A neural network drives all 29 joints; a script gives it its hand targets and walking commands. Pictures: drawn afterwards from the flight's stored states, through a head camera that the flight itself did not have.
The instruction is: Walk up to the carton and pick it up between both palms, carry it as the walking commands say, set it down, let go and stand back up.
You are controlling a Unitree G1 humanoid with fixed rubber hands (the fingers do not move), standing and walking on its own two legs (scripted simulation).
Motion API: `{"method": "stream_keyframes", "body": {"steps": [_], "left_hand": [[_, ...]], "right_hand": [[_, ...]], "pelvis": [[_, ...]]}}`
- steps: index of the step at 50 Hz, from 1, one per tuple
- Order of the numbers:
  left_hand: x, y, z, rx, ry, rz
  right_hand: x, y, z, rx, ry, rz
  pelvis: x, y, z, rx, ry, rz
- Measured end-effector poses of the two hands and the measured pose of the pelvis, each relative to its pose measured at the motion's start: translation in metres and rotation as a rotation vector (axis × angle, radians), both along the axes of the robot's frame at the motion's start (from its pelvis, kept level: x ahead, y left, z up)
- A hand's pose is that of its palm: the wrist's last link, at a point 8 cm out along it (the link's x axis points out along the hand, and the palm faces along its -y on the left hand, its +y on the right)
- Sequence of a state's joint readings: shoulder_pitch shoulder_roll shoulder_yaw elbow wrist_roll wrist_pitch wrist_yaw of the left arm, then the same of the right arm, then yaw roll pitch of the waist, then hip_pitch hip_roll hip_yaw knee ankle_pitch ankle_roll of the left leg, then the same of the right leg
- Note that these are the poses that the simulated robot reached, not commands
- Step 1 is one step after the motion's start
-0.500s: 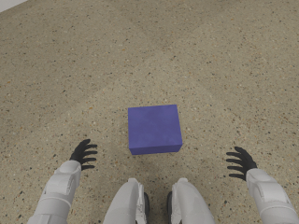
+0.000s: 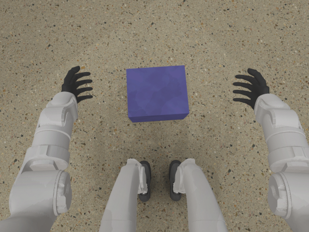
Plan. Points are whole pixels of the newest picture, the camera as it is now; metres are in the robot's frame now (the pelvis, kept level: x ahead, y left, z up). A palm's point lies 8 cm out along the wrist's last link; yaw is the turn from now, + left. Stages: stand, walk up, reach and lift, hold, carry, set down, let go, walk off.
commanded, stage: reach and lift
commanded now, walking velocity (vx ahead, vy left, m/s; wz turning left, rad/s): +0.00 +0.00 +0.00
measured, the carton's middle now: (156, 95) +0.58 +0.01 -0.58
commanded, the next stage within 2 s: none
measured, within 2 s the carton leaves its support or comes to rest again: neither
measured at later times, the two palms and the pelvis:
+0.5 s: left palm (78, 57) +0.56 +0.24 -0.12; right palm (242, 50) +0.58 -0.23 -0.12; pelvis +0.04 -0.01 +0.00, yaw +0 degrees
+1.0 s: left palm (92, 69) +0.56 +0.23 -0.22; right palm (228, 61) +0.59 -0.23 -0.20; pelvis -0.02 -0.01 -0.10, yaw +0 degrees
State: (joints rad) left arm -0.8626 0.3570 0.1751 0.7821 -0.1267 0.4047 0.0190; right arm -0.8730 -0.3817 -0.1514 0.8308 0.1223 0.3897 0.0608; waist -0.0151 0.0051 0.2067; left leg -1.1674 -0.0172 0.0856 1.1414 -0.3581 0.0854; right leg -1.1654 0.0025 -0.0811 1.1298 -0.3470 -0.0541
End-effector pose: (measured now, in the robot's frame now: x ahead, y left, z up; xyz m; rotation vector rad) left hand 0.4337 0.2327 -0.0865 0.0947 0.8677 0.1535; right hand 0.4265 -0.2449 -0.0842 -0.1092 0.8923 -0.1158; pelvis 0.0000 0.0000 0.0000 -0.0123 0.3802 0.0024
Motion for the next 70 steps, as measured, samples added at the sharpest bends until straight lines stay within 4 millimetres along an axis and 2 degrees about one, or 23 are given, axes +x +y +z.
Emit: {"method": "stream_keyframes", "body": {"steps": [15, 22, 25, 29, 34, 38, 44, 47, 51, 58, 70], "left_hand": [[0.079, 0.008, -0.018, -0.028, -0.127, 0.037], [0.112, 0.006, -0.024, -0.037, -0.173, 0.036], [0.124, 0.003, -0.031, -0.042, -0.186, 0.032], [0.133, -0.001, -0.045, -0.042, -0.222, 0.033], [0.125, -0.007, -0.076, -0.068, -0.201, 0.058], [0.123, -0.01, -0.091, -0.084, -0.187, 0.083], [0.128, -0.007, -0.106, -0.086, -0.19, 0.084], [0.129, -0.006, -0.117, -0.085, -0.186, 0.082], [0.132, -0.004, -0.135, -0.078, -0.193, 0.084], [0.129, -0.002, -0.178, -0.065, -0.188, 0.113], [0.128, -0.005, -0.245, -0.041, -0.175, 0.087]], "right_hand": [[0.097, 0.002, -0.016, 0.001, -0.12, 0.029], [0.139, 0.011, -0.022, 0.011, -0.185, 0.027], [0.149, 0.014, -0.031, 0.012, -0.196, 0.034], [0.157, 0.017, -0.047, 0.008, -0.229, 0.049], [0.149, 0.017, -0.072, 0.014, -0.21, 0.022], [0.147, 0.016, -0.088, 0.023, -0.193, 0.008], [0.156, 0.017, -0.095, 0.02, -0.221, 0.001], [0.158, 0.017, -0.105, 0.029, -0.215, 0.0], [0.16, 0.018, -0.125, 0.037, -0.222, 0.005], [0.158, 0.021, -0.173, 0.058, -0.211, -0.006], [0.154, 0.017, -0.247, 0.047, -0.197, -0.021]], "pelvis": [[0.037, -0.01, -0.001, 0.01, 0.244, -0.007], [0.041, -0.011, 0.002, 0.011, 0.246, -0.002], [0.039, -0.012, 0.002, 0.013, 0.235, -0.005], [0.029, -0.013, 0.004, 0.013, 0.126, -0.003], [0.023, -0.013, -0.008, 0.012, 0.154, -0.005], [0.013, -0.013, -0.024, 0.014, 0.166, -0.006], [-0.007, -0.012, -0.055, 0.011, 0.169, 0.004], [-0.016, -0.011, -0.075, 0.012, 0.169, 0.001], [-0.026, -0.011, -0.105, 0.013, 0.172, -0.002], [-0.034, -0.011, -0.154, 0.018, 0.18, -0.005], [-0.028, -0.012, -0.214, 0.021, 0.182, 0.001]]}}
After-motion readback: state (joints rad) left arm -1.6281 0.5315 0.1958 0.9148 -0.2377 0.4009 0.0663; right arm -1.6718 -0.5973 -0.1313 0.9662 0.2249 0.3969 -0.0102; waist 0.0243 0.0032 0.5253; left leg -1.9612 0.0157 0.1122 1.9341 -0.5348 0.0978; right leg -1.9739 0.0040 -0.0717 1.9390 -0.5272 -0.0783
